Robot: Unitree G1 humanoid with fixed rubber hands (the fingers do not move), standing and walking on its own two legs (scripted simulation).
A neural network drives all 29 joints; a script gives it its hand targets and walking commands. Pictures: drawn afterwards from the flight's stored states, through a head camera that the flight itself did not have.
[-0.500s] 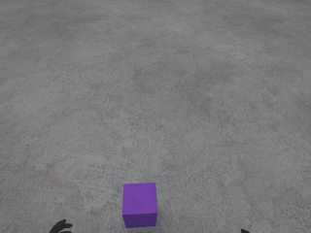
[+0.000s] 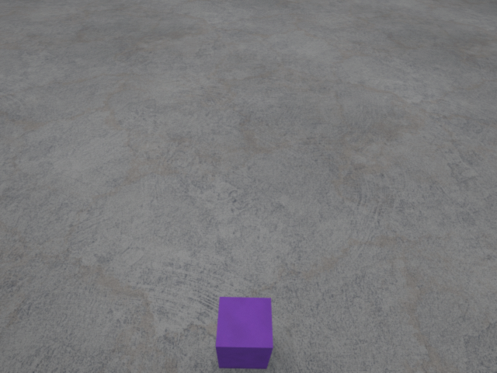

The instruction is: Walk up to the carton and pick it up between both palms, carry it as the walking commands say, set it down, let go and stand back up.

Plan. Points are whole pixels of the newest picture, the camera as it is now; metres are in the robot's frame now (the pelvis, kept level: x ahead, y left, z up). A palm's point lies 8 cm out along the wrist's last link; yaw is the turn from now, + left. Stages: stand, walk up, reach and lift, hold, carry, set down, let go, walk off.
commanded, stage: stand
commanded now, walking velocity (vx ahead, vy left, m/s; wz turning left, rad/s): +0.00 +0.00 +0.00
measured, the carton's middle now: (244, 334) +0.38 +0.01 -0.62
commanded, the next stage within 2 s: none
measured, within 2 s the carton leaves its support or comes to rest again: neither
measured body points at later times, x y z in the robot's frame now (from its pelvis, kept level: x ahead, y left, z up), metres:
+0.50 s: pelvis -0.02 -0.02 +0.01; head -0.03 -0.02 +0.46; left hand -0.04 +0.24 -0.14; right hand +0.01 -0.26 -0.14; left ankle -0.03 +0.09 -0.72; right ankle -0.11 -0.13 -0.72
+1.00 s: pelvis -0.03 -0.03 +0.01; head -0.05 -0.03 +0.46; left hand -0.08 +0.20 -0.15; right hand -0.02 -0.25 -0.15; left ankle -0.03 +0.09 -0.72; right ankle -0.11 -0.13 -0.72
